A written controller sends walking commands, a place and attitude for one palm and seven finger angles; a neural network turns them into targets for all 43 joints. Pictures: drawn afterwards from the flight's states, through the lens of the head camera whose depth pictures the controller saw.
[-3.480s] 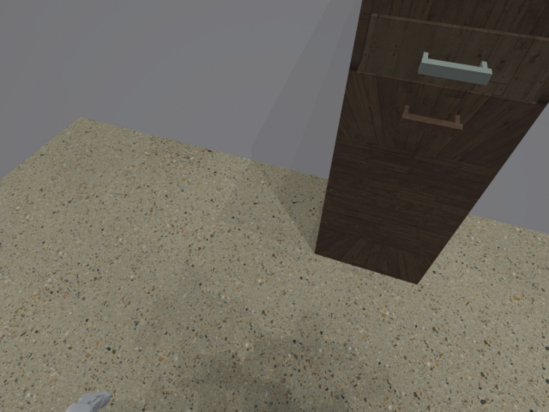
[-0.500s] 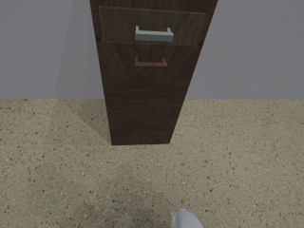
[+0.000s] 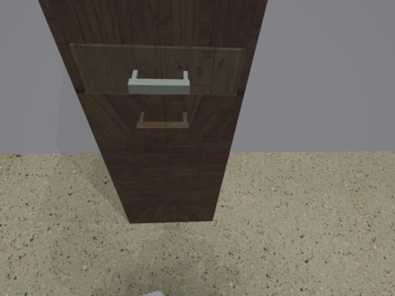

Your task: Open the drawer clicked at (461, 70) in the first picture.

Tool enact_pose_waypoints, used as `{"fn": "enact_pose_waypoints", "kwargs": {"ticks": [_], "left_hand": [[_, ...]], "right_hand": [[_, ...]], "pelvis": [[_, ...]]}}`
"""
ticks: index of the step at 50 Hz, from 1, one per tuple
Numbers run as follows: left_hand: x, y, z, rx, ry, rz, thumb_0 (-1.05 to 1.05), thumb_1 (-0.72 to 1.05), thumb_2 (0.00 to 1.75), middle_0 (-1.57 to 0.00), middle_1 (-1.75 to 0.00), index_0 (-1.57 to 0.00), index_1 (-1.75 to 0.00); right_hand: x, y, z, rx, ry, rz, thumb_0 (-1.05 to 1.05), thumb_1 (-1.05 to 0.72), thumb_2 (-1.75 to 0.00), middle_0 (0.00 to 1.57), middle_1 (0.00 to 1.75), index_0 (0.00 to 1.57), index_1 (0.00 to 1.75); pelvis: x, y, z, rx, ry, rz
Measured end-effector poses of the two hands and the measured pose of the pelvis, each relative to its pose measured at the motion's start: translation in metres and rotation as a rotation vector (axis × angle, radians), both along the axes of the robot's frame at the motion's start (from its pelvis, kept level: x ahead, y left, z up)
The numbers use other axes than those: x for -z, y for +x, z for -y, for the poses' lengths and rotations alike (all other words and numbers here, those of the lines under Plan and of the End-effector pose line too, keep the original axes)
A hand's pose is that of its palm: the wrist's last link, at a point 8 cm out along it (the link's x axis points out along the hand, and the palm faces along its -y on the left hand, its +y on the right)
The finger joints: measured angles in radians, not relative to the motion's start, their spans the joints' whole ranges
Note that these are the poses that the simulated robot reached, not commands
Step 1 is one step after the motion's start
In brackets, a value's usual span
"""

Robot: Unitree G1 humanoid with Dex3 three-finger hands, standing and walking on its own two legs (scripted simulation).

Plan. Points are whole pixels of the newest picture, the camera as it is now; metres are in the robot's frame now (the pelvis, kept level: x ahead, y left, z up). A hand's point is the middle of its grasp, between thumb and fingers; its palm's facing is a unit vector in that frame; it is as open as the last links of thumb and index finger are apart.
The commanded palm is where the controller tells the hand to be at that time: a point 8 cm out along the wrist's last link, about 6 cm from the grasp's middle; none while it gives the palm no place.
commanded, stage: come to a stop and stand still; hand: left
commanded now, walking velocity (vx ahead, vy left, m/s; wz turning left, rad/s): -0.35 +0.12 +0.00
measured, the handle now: (160, 80) +0.54 +0.13 +0.14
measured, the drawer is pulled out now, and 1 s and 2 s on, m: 0.00 0.00 0.00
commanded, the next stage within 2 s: look again from close up in 1.20 s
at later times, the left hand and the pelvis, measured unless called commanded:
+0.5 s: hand out of the picture +0.03 +0.14 -0.15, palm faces +0.05 -0.95 -0.31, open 7.4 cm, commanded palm none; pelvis +0.01 -0.07 +0.00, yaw -1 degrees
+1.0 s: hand out of the picture +0.00 +0.17 -0.17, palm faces +0.05 -0.98 -0.20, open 7.4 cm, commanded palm none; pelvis -0.02 -0.02 +0.01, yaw +0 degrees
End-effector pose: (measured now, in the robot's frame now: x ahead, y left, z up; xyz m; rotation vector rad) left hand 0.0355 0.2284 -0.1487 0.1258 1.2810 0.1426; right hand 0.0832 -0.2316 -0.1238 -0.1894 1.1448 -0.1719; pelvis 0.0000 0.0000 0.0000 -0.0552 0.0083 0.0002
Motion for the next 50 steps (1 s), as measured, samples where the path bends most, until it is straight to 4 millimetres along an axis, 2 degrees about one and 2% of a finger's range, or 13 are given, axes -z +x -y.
{"fn": "enact_pose_waypoints", "kwargs": {"ticks": [2,5,7,10,15,21,26,31,36,43,47,50], "left_hand": [[0.008,-0.002,0.005,-0.019,-0.017,-0.033,0.0,0.92,0.9,-0.2,-0.29,-0.2,-0.3],[0.01,-0.004,0.014,-0.042,-0.031,-0.08,0.0,0.91,0.9,-0.2,-0.29,-0.2,-0.3],[0.005,-0.006,0.019,-0.047,-0.032,-0.104,0.0,0.91,0.9,-0.2,-0.29,-0.2,-0.3],[-0.004,-0.006,0.021,-0.05,-0.011,-0.124,0.0,0.91,0.9,-0.2,-0.29,-0.2,-0.3],[-0.015,-0.003,0.02,-0.052,0.062,-0.104,0.01,0.9,0.9,-0.2,-0.29,-0.2,-0.3],[-0.019,-0.006,0.033,-0.028,0.147,-0.049,0.0,0.9,0.9,-0.2,-0.29,-0.2,-0.3],[-0.033,-0.013,0.05,-0.023,0.138,-0.047,0.01,0.9,0.9,-0.2,-0.29,-0.2,-0.3],[-0.038,-0.015,0.057,-0.023,0.116,-0.026,0.01,0.9,0.9,-0.2,-0.3,-0.2,-0.3],[-0.032,-0.024,0.048,-0.033,0.088,-0.019,0.01,0.9,0.9,-0.21,-0.3,-0.21,-0.3],[-0.004,-0.044,0.015,-0.055,0.042,-0.074,0.01,0.9,0.9,-0.21,-0.3,-0.2,-0.3],[-0.006,-0.044,0.008,-0.044,0.029,-0.092,0.01,0.9,0.9,-0.2,-0.29,-0.2,-0.3],[-0.008,-0.042,0.01,-0.029,0.024,-0.091,0.01,0.91,0.9,-0.2,-0.29,-0.2,-0.3]], "right_hand": [[-0.002,0.029,-0.004,-0.02,-0.005,0.038,0.0,-0.92,-0.9,0.2,0.3,0.2,0.3],[-0.007,0.056,-0.013,-0.042,0.008,0.057,0.0,-0.92,-0.9,0.2,0.3,0.2,0.3],[-0.007,0.065,-0.017,-0.05,0.022,0.058,0.0,-0.92,-0.9,0.2,0.3,0.2,0.3],[-0.002,0.068,-0.015,-0.055,0.046,0.036,0.0,-0.91,-0.9,0.2,0.3,0.2,0.3],[0.012,0.051,0.008,-0.038,0.075,-0.019,0.0,-0.91,-0.9,0.2,0.3,0.21,0.3],[0.035,0.018,0.058,0.009,0.095,-0.066,0.01,-0.91,-0.9,0.2,0.3,0.21,0.3],[0.027,-0.014,0.088,0.031,0.064,-0.133,0.01,-0.91,-0.9,0.2,0.3,0.2,0.3],[0.014,-0.042,0.1,0.024,0.032,-0.189,0.01,-0.92,-0.9,0.2,0.3,0.2,0.3],[0.006,-0.054,0.09,0.004,0.008,-0.209,0.01,-0.92,-0.9,0.2,0.3,0.2,0.3],[0.003,-0.06,0.046,-0.004,-0.014,-0.147,0.01,-0.92,-0.9,0.2,0.3,0.2,0.3],[0.0,-0.07,0.019,0.004,0.009,-0.162,0.01,-0.92,-0.9,0.2,0.3,0.2,0.3],[0.004,-0.078,0.013,0.02,0.019,-0.182,0.01,-0.94,-0.9,0.2,0.3,0.2,0.3]], "pelvis": [[0.003,0.013,0.001,0.005,-0.003,0.013],[0.0,0.027,0.003,0.013,0.032,0.018],[-0.002,0.03,0.004,0.019,0.044,0.015],[-0.005,0.027,0.009,0.022,0.048,0.013],[-0.004,0.018,0.027,0.025,0.054,0.016],[0.01,0.009,0.06,0.018,0.081,0.032],[-0.002,0.004,0.069,0.014,0.097,0.021],[-0.011,-0.001,0.07,0.002,0.112,0.003],[-0.013,-0.009,0.06,-0.008,0.105,-0.005],[-0.002,-0.019,0.031,-0.012,0.058,-0.004],[-0.008,-0.018,0.024,-0.001,0.06,0.0],[-0.008,-0.017,0.02,0.007,0.069,0.002]]}}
